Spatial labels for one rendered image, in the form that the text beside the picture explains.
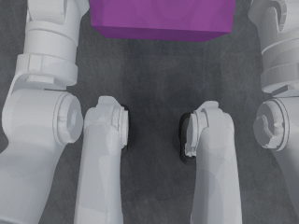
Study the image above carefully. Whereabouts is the left robot forearm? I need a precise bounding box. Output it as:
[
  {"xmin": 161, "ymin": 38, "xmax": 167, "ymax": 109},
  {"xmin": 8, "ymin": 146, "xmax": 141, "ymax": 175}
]
[{"xmin": 1, "ymin": 0, "xmax": 90, "ymax": 133}]

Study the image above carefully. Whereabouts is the carton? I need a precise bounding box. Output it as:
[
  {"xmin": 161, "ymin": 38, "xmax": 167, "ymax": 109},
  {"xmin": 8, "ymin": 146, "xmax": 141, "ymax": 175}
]
[{"xmin": 90, "ymin": 0, "xmax": 235, "ymax": 42}]

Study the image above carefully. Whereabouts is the left robot shin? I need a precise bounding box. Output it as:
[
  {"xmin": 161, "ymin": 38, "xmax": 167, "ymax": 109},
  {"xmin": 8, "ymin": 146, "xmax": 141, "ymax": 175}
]
[{"xmin": 83, "ymin": 95, "xmax": 124, "ymax": 148}]

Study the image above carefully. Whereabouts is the right robot foot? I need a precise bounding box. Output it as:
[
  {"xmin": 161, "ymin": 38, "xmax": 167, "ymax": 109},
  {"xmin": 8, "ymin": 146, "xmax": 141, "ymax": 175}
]
[{"xmin": 178, "ymin": 112, "xmax": 196, "ymax": 165}]

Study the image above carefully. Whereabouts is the right robot forearm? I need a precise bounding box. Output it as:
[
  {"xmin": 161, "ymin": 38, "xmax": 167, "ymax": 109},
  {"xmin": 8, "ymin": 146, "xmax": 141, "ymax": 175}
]
[{"xmin": 248, "ymin": 0, "xmax": 299, "ymax": 97}]

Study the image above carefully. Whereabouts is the robot left upper arm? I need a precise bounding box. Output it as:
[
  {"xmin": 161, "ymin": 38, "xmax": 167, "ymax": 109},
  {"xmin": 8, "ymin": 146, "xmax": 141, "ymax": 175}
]
[{"xmin": 0, "ymin": 89, "xmax": 84, "ymax": 224}]

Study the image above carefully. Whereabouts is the robot right upper arm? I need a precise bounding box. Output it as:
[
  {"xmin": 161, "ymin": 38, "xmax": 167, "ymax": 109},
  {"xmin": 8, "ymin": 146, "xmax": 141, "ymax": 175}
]
[{"xmin": 253, "ymin": 97, "xmax": 299, "ymax": 219}]

